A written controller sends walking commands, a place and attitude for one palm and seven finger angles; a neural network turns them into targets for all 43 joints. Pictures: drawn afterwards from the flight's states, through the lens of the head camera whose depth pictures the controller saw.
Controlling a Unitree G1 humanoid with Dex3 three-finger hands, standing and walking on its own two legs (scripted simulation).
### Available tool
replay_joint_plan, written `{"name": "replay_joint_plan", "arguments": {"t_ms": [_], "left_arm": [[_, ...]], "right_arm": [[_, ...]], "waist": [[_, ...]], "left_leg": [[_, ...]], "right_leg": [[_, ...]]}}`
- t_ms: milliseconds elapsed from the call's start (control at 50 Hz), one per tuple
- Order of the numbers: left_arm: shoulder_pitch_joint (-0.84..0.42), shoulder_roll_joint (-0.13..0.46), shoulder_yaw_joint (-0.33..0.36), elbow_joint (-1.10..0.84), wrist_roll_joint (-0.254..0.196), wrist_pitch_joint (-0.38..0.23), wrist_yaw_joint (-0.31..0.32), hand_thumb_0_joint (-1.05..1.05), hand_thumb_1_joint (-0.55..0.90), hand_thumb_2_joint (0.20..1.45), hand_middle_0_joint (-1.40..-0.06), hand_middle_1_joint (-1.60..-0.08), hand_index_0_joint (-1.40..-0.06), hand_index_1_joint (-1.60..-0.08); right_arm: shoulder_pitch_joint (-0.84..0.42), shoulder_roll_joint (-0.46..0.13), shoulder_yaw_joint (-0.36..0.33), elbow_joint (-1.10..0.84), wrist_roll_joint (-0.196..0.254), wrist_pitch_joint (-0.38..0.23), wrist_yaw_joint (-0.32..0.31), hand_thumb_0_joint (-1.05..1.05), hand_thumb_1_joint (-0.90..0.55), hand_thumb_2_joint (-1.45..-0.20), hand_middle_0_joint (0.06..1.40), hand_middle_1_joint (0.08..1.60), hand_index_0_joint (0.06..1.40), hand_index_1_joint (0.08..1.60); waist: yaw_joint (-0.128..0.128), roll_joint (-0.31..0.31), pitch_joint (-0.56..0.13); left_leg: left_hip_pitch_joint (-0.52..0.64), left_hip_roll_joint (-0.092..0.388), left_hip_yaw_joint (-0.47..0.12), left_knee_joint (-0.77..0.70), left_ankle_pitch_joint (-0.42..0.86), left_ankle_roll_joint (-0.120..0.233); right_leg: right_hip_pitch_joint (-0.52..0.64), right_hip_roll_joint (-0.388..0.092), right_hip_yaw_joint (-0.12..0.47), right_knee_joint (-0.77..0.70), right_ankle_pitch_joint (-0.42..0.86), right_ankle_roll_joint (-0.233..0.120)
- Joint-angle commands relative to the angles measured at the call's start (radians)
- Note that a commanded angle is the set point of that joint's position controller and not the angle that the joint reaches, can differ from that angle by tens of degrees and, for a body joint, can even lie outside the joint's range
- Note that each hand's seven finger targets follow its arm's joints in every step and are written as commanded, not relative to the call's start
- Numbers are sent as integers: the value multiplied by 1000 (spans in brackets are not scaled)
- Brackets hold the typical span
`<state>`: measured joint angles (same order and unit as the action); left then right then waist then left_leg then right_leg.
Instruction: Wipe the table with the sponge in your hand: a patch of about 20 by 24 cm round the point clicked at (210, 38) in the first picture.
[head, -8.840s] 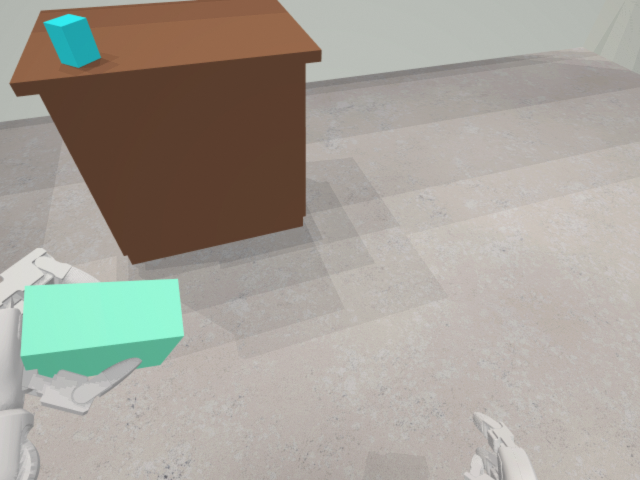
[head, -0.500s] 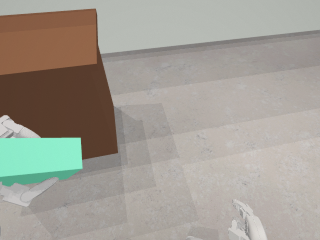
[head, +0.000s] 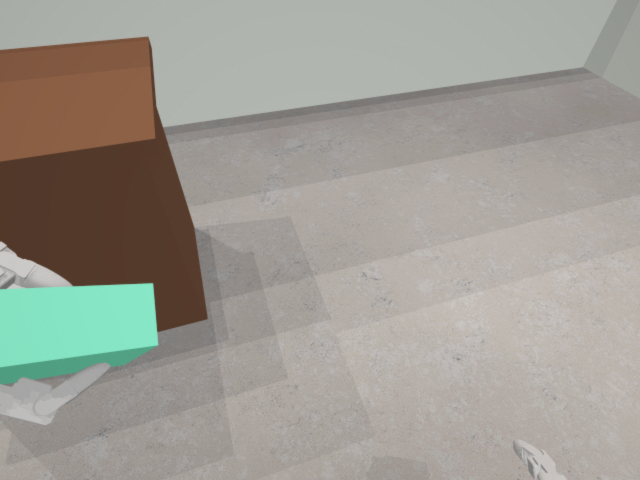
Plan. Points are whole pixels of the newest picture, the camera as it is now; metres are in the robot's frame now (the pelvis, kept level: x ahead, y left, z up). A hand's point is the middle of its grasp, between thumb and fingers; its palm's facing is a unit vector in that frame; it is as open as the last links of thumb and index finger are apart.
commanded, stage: take the last steps up to it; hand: left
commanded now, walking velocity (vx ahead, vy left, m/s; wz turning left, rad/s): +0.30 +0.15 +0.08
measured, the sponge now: (91, 332) +0.21 +0.22 +0.16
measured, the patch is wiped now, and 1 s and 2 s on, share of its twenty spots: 0.00 0.00 0.00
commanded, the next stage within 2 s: none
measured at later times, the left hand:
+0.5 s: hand (72, 289) +0.26 +0.26 +0.16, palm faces +0.39 -0.74 -0.55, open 10.0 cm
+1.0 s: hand (98, 195) +0.38 +0.29 +0.17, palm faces +0.41 -0.73 -0.54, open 10.0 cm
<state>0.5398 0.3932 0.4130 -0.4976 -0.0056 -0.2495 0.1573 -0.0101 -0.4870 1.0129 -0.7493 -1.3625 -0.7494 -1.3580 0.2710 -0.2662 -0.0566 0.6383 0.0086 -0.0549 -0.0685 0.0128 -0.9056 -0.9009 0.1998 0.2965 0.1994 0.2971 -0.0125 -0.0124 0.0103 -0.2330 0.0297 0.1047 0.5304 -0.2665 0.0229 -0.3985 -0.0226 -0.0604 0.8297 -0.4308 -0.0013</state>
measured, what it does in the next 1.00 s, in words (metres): walks ahead: right foot, then left foot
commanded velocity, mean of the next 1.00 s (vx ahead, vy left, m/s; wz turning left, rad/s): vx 0.30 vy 0.15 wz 0.01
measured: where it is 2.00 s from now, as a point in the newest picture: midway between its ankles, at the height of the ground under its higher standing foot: (263, 460)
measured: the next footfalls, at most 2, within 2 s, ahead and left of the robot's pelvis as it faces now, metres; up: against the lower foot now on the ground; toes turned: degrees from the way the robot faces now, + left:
right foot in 0.18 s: +0.07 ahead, -0.11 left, +0.00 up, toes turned -8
left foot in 0.60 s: +0.15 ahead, +0.16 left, +0.00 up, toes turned +13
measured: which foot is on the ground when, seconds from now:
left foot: down 0.00-0.18, up 0.20-0.58, down 0.60-0.96, up 0.98-1.00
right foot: up 0.00-0.16, down 0.18-0.60, up 0.62-0.94, down 0.96-1.00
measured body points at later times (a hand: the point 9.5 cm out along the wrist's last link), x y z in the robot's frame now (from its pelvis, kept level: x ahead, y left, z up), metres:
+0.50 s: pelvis +0.06 +0.01 +0.01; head +0.12 -0.01 +0.46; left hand +0.23 +0.30 +0.19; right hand +0.23 -0.24 -0.10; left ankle +0.10 +0.17 -0.70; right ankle +0.03 -0.10 -0.73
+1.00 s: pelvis +0.18 +0.04 -0.01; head +0.20 +0.01 +0.43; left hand +0.36 +0.32 +0.20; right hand +0.34 -0.16 -0.14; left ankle +0.11 +0.15 -0.70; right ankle +0.22 -0.03 -0.73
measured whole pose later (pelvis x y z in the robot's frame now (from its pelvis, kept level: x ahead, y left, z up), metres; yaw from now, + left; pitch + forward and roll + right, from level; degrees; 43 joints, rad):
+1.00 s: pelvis +0.18 +0.04 -0.01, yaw +2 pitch -1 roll +1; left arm 0.47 0.40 0.38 -0.47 -0.01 -0.21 0.13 -0.01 -0.49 1.01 -0.75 -1.36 -0.75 -1.36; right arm 0.20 -0.18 0.01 0.66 0.01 -0.06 -0.04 0.01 -0.90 -0.90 0.21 0.30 0.21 0.30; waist 0.01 0.07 0.06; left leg -0.29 0.07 0.13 0.88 -0.46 0.00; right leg -0.36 -0.06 -0.22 0.66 -0.29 -0.07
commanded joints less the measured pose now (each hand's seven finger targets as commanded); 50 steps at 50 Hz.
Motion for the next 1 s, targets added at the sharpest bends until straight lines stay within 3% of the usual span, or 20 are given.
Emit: {"name": "replay_joint_plan", "arguments": {"t_ms": [0, 120, 140, 160, 180, 220, 260, 320, 460, 520, 540, 580, 600, 680, 880, 900, 920, 940, 960, 980], "left_arm": [[-173, 93, 3, -114, 10, -49, 0, 0, 100, 1300, -1200, -1600, -1200, -1600], [-266, 125, -13, -202, 19, -36, 10, 0, 100, 1300, -1200, -1600, -1200, -1600], [-255, 158, 14, -199, 29, -34, 14, 0, 100, 1300, -1200, -1600, -1200, -1600], [-242, 189, 42, -178, 21, -30, 14, 0, 100, 1300, -1200, -1600, -1200, -1600], [-259, 216, 76, -175, -5, -31, 16, 0, 100, 1300, -1200, -1600, -1200, -1600], [-211, 198, 99, -129, -15, -39, 2, 0, 100, 1300, -1200, -1600, -1200, -1600], [-101, 180, 112, -132, -26, -51, -7, 0, 100, 1300, -1200, -1600, -1200, -1600], [-55, 154, 110, -132, -22, -72, -3, 0, 100, 1300, -1200, -1600, -1200, -1600], [-80, 142, 74, -213, -16, -45, 23, 0, 100, 1300, -1200, -1600, -1200, -1600], [-150, 156, 74, -288, -8, -44, 30, 0, 100, 1300, -1200, -1600, -1200, -1600], [-146, 154, 66, -301, -11, -51, 30, 0, 100, 1300, -1200, -1600, -1200, -1600], [-145, 157, 64, -360, -2, -71, 38, 0, 100, 1300, -1200, -1600, -1200, -1600], [-160, 183, 72, -325, 11, -71, 38, 0, 100, 1300, -1200, -1600, -1200, -1600], [-77, 180, 100, -371, -15, -56, 24, 0, 100, 1300, -1200, -1600, -1200, -1600], [-53, 127, 85, -129, -33, -8, -1, 0, 100, 1300, -1200, -1600, -1200, -1600], [-80, 134, 85, -109, -27, -3, -3, 0, 100, 1300, -1200, -1600, -1200, -1600], [-114, 151, 81, -109, -15, -2, -6, 0, 100, 1300, -1200, -1600, -1200, -1600], [-106, 164, 86, -81, -11, 1, -8, 0, 100, 1300, -1200, -1600, -1200, -1600], [-148, 190, 120, -100, -29, -8, -4, 0, 100, 1300, -1200, -1600, -1200, -1600], [-183, 168, 98, -123, -30, -23, -11, 0, 100, 1300, -1200, -1600, -1200, -1600]], "right_arm": [[-129, -75, -12, -128, 1, -86, 5, 0, -900, -900, 200, 300, 200, 300], [-137, -60, 9, -126, -10, -107, -2, 0, -900, -900, 200, 300, 200, 300], [-132, -52, 9, -125, -12, -98, 1, 0, -900, -900, 200, 300, 200, 300], [-147, -23, 7, -136, -9, -86, 8, 0, -900, -900, 200, 300, 200, 300], [-185, -46, 2, -142, -12, -82, 9, 0, -900, -900, 200, 300, 200, 300], [-161, -45, -6, -125, -10, -70, 17, 0, -900, -900, 200, 300, 200, 300], [-181, -20, 13, -129, -5, -33, 21, 0, -900, -900, 200, 300, 200, 300], [-173, -10, 21, -135, -11, -18, 30, 0, -900, -900, 200, 300, 200, 300], [-170, -9, 4, -184, -11, -45, 23, 0, -900, -900, 200, 300, 200, 300], [-145, -34, -19, -187, -11, -50, 9, 0, -900, -900, 200, 300, 200, 300], [-132, -48, -27, -189, -6, -53, 2, 0, -900, -900, 200, 300, 200, 300], [-121, -68, -38, -197, -2, -62, 9, 0, -900, -900, 200, 300, 200, 300], [-117, -62, -35, -199, 4, -70, 19, 0, -900, -900, 200, 300, 200, 300], [-140, -38, -20, -158, 16, -93, 26, 0, -900, -900, 200, 300, 200, 300], [-136, -41, 0, -141, 6, -77, 6, 0, -900, -900, 200, 300, 200, 300], [-142, -41, -3, -136, 9, -67, 5, 0, -900, -900, 200, 300, 200, 300], [-143, -28, -4, -137, 12, -57, 6, 0, -900, -900, 200, 300, 200, 300], [-171, -14, 3, -167, 5, -52, 11, 0, -900, -900, 200, 300, 200, 300], [-197, -27, 10, -163, -1, -51, 18, 0, -900, -900, 200, 300, 200, 300], [-159, -36, -3, -140, -1, -51, 28, 0, -900, -900, 200, 300, 200, 300]], "waist": [[5, 196, 67], [27, 183, 1], [24, 68, -17], [27, -216, -15], [37, -250, 8], [15, -155, 36], [20, -63, 12], [14, -121, -53], [47, -222, -125], [17, -130, -159], [-4, -1, -184], [3, 340, -220], [-6, 252, -155], [10, 247, -94], [22, 116, -110], [29, 34, -128], [28, -141, -158], [32, -328, -143], [37, -263, -102], [15, -183, -97]], "left_leg": [[-114, 250, -273, -319, -288, 176], [-167, 159, -165, -126, -193, 98], [-254, 103, -103, 50, -188, 65], [-418, -4, -13, 329, -233, 11], [-487, -8, -74, 562, -239, -20], [-466, 46, -155, 685, -107, -44], [-461, 72, -128, 635, -55, -50], [-412, 73, -54, 424, -25, -54], [-175, -7, 106, 61, -17, -28], [48, -27, 134, -104, 88, -20], [203, 20, 72, -127, 142, 3], [417, 357, -379, -168, 490, 188], [330, 370, -390, -199, 432, 216], [233, 301, -218, -208, 306, 200], [55, 225, -1, -40, 309, 89], [1, 199, 15, 98, 247, 69], [-123, 116, 78, 339, 113, 39], [-409, -16, 39, 599, -253, -6], [-475, 15, -102, 755, -275, -26], [-458, 41, -152, 813, -206, -36]], "right_leg": [[-65, -45, -31, 127, -30, 27], [277, -35, -95, -357, 46, 18], [347, -140, 51, -451, 10, -32], [400, -358, 427, -577, -47, -130], [364, -491, 593, -655, -19, -192], [243, -450, 512, -666, -103, -188], [266, -388, 304, -608, 133, -166], [351, -320, 111, -534, 462, -133], [404, -293, 75, -443, 622, -111], [322, -242, 24, -284, 605, -64], [213, -206, -14, -122, 548, -33], [-157, -45, -51, 314, -209, 18], [-208, -43, -1, 424, -220, 1], [-300, -115, -7, 367, -63, 31], [173, -7, -174, -267, 147, 25], [272, -35, -136, -360, 224, 11], [381, -183, 71, -421, 288, -47], [497, -407, 512, -489, 458, -162], [450, -507, 602, -548, 418, -190], [390, -473, 554, -561, 293, -172]]}}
